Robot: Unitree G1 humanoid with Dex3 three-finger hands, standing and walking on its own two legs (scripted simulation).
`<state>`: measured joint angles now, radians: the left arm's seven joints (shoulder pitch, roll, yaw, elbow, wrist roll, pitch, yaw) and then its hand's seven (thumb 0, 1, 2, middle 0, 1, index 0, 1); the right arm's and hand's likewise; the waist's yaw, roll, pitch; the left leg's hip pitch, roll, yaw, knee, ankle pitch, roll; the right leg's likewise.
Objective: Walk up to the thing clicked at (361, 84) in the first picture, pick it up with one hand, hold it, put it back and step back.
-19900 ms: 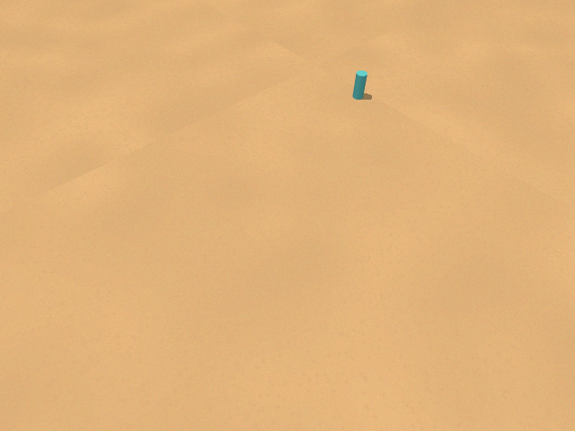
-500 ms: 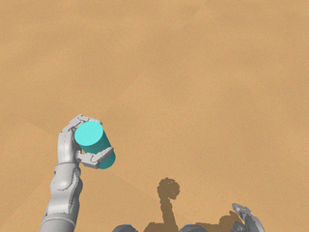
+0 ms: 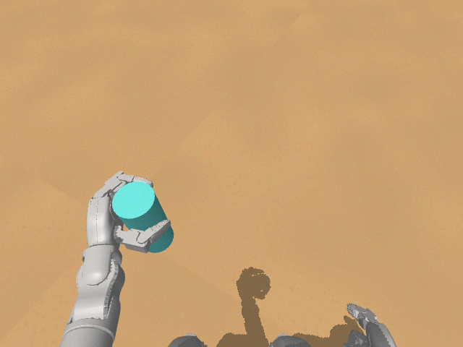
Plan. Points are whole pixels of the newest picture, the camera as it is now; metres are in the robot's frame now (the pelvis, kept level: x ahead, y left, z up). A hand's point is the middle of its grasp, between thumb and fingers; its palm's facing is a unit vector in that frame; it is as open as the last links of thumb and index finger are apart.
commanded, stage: hold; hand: left
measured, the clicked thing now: (147, 220) +0.32 +0.16 +0.01
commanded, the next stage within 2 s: crouch in 1.44 s
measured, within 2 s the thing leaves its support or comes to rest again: neither
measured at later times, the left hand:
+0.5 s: hand (140, 209) +0.33 +0.17 +0.04, palm faces +0.16 -0.99 -0.03, open 9.5 cm
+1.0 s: hand (142, 209) +0.33 +0.17 +0.04, palm faces +0.15 -0.99 -0.03, open 9.5 cm
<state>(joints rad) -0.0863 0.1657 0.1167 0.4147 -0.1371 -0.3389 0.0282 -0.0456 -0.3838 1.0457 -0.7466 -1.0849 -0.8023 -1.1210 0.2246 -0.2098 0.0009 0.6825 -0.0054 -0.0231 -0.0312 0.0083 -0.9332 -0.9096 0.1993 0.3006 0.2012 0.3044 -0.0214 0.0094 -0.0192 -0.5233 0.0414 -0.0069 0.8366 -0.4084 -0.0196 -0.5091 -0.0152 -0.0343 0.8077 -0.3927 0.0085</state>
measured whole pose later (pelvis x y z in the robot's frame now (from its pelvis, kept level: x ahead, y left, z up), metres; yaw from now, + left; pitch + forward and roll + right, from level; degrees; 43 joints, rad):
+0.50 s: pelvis +0.00 +0.00 +0.00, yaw +0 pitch +5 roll -1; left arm -0.10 0.17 0.12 0.43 -0.14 -0.34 0.02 -0.05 -0.38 1.05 -0.74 -1.09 -0.80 -1.12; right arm 0.22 -0.21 0.00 0.69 0.00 -0.03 -0.04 0.01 -0.93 -0.91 0.20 0.30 0.20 0.30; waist -0.02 0.01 -0.02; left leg -0.51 0.04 -0.01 0.82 -0.40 -0.02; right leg -0.50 -0.02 -0.04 0.80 -0.39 0.01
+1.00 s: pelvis +0.00 +0.00 +0.00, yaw +0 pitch +6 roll -1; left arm -0.11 0.18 0.12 0.44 -0.14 -0.35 0.01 -0.05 -0.38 1.05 -0.74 -1.09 -0.80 -1.13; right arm 0.23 -0.22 -0.01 0.69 0.00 -0.03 -0.03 0.01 -0.93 -0.91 0.20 0.30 0.20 0.30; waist -0.02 0.01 -0.02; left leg -0.52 0.04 -0.01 0.83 -0.40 -0.02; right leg -0.51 -0.01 -0.04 0.80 -0.39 0.00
